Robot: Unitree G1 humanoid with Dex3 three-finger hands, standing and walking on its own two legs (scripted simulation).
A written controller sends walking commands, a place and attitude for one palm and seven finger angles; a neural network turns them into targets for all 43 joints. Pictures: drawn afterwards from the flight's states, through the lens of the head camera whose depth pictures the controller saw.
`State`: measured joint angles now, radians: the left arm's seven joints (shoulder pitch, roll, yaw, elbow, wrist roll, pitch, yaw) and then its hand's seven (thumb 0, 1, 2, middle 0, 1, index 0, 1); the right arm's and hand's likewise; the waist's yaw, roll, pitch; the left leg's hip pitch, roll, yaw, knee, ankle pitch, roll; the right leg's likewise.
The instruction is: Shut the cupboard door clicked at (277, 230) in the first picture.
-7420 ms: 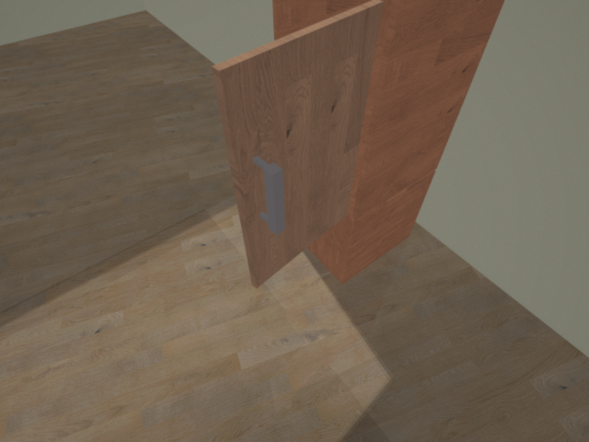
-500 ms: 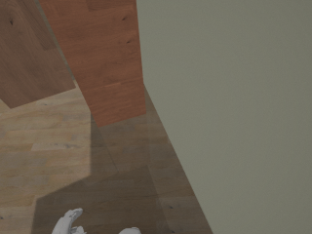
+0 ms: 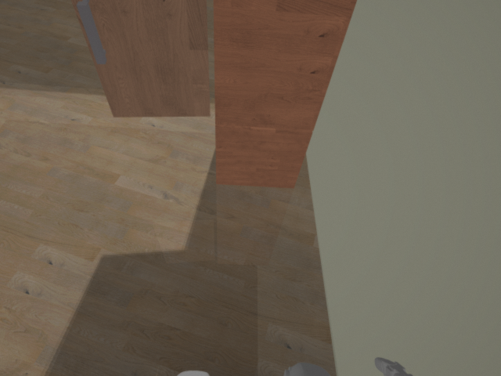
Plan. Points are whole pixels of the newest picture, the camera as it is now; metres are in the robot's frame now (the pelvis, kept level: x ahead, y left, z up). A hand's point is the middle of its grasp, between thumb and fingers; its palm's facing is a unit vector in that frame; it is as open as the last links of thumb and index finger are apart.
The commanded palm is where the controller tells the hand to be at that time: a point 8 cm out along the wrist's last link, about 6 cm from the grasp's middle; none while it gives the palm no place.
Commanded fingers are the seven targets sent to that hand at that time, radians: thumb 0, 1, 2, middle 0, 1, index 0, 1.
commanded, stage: turn to face it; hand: left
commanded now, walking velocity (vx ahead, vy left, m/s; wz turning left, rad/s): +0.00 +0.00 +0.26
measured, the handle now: (94, 31) +0.94 +0.53 +0.00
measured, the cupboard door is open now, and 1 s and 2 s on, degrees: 97 97 97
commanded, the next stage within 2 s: take the last steps up to it in 0.18 s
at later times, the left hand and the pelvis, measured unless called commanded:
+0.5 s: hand out of the picture +0.02 +0.15 -0.15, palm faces +0.21 -0.95 -0.22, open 7.3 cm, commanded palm none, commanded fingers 0.00 0.90 0.90 -0.20 -0.30 -0.20 -0.30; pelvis +0.01 -0.04 +0.02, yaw +10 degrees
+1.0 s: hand out of the picture +0.10 +0.29 -0.16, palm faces +0.29 -0.94 -0.19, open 7.4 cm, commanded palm none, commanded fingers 0.00 0.90 0.90 -0.20 -0.30 -0.20 -0.30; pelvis +0.11 +0.09 +0.01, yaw +13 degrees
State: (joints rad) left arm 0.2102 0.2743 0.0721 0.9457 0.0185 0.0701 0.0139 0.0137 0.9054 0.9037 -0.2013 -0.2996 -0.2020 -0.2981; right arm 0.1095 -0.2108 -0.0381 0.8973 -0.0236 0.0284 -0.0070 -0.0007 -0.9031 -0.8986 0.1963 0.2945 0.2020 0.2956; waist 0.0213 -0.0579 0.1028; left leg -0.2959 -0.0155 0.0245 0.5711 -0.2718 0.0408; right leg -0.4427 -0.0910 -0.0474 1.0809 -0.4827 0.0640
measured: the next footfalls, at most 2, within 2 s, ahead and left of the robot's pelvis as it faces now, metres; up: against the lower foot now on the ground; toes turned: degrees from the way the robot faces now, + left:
right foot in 0.26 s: +0.04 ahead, -0.15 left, +0.00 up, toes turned +1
left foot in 0.76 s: +0.12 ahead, +0.17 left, +0.00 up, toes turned +20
